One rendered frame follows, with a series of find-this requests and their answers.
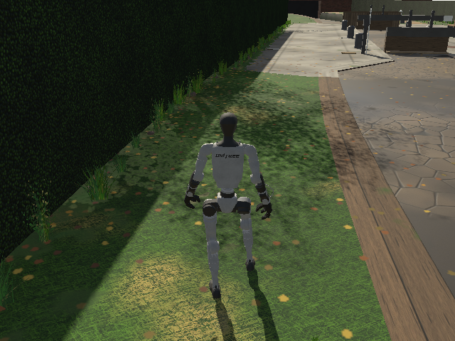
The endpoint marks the left robot thigh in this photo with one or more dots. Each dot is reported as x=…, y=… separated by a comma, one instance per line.
x=210, y=221

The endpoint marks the left robot upper arm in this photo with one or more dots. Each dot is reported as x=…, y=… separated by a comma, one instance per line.
x=205, y=150

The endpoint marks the robot left hand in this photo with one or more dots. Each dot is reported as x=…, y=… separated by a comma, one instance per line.
x=194, y=199

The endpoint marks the right robot upper arm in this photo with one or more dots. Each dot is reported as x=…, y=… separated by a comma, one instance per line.
x=253, y=160

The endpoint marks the robot right hand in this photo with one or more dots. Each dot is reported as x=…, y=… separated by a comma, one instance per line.
x=267, y=208

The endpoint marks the humanoid robot head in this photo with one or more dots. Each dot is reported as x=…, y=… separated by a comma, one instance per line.
x=228, y=124

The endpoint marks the robot right forearm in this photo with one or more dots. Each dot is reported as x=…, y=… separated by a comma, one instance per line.
x=262, y=191

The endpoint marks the robot left forearm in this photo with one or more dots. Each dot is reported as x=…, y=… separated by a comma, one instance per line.
x=192, y=186

